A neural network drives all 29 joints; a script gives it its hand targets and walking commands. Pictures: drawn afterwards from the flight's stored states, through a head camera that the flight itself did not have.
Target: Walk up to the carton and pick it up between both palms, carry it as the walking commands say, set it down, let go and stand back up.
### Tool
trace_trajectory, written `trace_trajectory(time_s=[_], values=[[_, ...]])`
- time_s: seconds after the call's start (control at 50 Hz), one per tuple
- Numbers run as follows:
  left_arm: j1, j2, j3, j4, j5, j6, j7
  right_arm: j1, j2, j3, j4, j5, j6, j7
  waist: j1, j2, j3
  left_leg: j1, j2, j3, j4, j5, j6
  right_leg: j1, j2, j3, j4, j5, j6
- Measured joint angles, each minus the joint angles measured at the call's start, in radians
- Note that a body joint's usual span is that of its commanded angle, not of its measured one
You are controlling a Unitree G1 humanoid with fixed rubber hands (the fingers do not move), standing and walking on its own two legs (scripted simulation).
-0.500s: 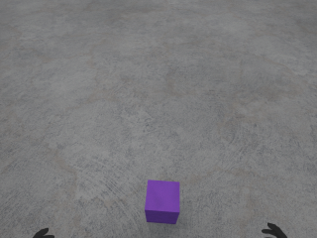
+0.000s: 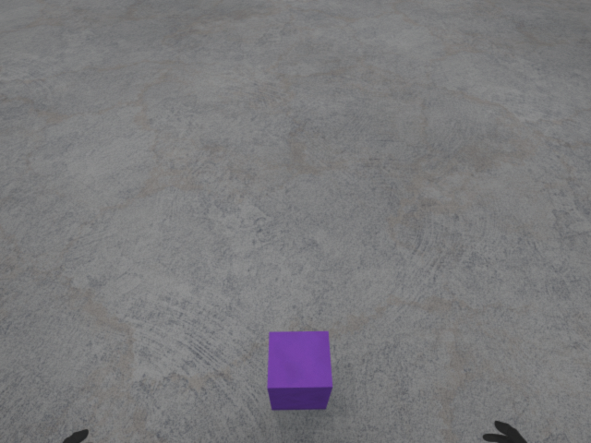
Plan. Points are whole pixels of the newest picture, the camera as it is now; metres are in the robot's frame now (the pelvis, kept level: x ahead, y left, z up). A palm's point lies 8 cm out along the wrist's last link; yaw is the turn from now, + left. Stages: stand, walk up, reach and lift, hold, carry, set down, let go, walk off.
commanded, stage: walk up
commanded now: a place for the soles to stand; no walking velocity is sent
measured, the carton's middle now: (298, 372) +0.39 -0.01 -0.65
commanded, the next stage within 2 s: reach and lift in 1.08 s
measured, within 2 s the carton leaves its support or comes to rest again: neither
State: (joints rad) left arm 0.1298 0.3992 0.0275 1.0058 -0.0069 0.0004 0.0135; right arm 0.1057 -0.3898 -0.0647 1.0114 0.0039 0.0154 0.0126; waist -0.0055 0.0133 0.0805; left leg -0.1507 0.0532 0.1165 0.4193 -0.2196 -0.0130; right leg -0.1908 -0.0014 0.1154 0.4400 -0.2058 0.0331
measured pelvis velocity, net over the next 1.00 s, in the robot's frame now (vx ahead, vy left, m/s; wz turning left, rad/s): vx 0.00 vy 0.01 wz -0.11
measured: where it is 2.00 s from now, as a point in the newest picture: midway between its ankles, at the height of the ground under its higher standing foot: outside the picture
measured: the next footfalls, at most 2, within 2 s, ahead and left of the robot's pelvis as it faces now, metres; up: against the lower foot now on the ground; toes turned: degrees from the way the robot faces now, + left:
none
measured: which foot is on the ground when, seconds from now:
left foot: down 0.00-1.00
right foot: down 0.00-1.00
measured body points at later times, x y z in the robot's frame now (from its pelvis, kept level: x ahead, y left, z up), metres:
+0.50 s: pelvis +0.00 +0.02 -0.01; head +0.02 +0.00 +0.44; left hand +0.10 +0.34 -0.11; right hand +0.08 -0.31 -0.13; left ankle +0.01 +0.13 -0.74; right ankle +0.02 -0.14 -0.74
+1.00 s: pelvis +0.00 +0.01 -0.01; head +0.01 +0.00 +0.44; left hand +0.14 +0.33 -0.11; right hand +0.06 -0.31 -0.13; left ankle +0.01 +0.13 -0.74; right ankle +0.02 -0.13 -0.74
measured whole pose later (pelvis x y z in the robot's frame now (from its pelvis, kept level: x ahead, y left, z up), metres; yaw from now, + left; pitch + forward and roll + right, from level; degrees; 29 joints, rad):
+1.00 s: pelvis +0.00 +0.01 -0.01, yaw -6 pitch -4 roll +1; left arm 0.14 0.42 0.03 0.97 -0.01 0.02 0.03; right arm 0.11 -0.38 -0.07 0.98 0.00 0.04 0.03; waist -0.02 -0.01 0.09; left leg -0.15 0.07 0.20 0.53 -0.30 0.01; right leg -0.25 0.01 0.14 0.57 -0.26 0.03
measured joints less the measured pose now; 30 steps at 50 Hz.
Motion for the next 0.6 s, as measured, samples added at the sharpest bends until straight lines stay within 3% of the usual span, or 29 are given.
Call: trace_trajectory(time_s=[0.22,0.34,0.5,0.6], values=[[0.02,0.033,0.008,-0.02,0.0,0.007,0.005,-0.002,0.014,-0.007,-0.008,-0.005,0.014,0.008,0.0,-0.029,0.004,-0.013,-0.005,0.037,0.055,-0.034,0.015,-0.042,-0.002,0.034,0.084,-0.034,0.002],[0.046,0.019,0.001,-0.024,0.006,0.008,0.007,-0.017,0.002,-0.013,-0.034,-0.003,0.025,0.012,-0.011,-0.002,0.006,-0.039,0.014,0.034,0.121,-0.071,0.009,-0.055,0.015,0.032,0.119,-0.053,0.003],[0.033,0.0,-0.007,-0.05,-0.001,0.008,0.012,-0.001,-0.01,-0.017,-0.039,0.0,0.018,0.011,0.002,0.006,0.012,-0.029,-0.014,0.042,0.077,-0.048,0.027,-0.054,0.002,0.062,0.076,-0.023,0.019],[0.042,0.032,0.005,-0.056,0.001,0.007,0.015,0.002,0.01,-0.013,-0.042,-0.008,0.016,0.014,0.006,-0.022,0.017,-0.016,-0.001,0.074,0.108,-0.073,0.028,-0.072,-0.003,0.018,0.146,-0.053,-0.019]])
